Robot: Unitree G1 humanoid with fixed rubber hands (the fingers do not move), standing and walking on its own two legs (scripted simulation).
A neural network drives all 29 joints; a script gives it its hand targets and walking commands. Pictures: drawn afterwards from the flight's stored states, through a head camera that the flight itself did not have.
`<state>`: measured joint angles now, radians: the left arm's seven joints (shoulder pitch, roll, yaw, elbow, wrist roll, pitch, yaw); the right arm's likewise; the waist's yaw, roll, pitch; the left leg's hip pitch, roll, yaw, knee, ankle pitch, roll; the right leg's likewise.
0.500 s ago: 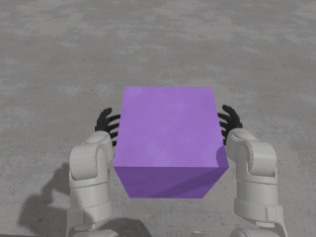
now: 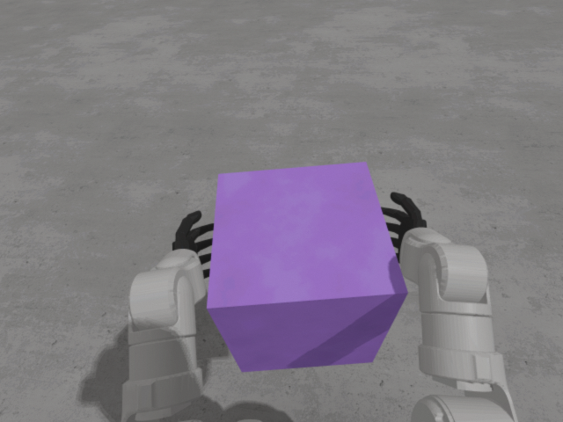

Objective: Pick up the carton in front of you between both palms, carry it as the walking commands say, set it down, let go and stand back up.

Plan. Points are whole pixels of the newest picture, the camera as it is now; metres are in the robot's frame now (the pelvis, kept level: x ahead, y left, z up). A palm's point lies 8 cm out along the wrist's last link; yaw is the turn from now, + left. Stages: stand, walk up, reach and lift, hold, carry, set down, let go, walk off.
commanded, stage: carry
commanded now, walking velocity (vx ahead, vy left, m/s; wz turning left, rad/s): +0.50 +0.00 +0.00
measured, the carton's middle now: (299, 273) +0.34 +0.01 +0.02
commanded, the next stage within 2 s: none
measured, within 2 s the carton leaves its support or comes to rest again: neither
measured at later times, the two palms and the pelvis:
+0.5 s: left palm (227, 121) +0.65 +0.14 +0.10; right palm (383, 118) +0.62 -0.16 +0.10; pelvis +0.31 +0.02 +0.00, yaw -1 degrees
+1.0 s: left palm (257, 65) +0.89 +0.09 +0.09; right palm (380, 57) +0.90 -0.20 +0.09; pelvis +0.63 -0.06 +0.01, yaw +2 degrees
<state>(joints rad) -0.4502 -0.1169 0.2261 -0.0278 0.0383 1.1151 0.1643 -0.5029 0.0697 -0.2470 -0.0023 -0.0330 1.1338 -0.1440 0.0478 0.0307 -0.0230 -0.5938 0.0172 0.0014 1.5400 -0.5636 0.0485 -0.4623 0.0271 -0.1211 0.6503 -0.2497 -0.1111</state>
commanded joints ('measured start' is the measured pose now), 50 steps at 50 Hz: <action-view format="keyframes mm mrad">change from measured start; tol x32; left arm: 1 -777 -930 -723 -192 -373 -63 -149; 50 -128 -1020 -823 -388 -311 25 -221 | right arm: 1 -602 915 653 -124 206 -59 71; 50 -141 1021 878 -467 312 23 210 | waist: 1 -5 -125 -410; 17 -31 -186 -404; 20 -122 274 -593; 50 -35 -81 -380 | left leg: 1 -252 91 -64 -124 211 -1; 17 226 -93 206 -1062 528 76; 20 973 354 -664 -1133 614 314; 27 614 249 -344 -1251 442 185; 43 801 142 135 -1058 1222 11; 47 -48 -54 55 -309 98 -62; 50 -17 111 -44 -353 233 -24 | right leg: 1 431 -315 472 -259 -107 -135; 16 632 -203 170 -64 928 -27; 21 -330 27 162 820 -243 78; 43 95 15 -143 -309 263 89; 46 822 -407 412 -235 271 -82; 50 531 -379 353 -430 127 -57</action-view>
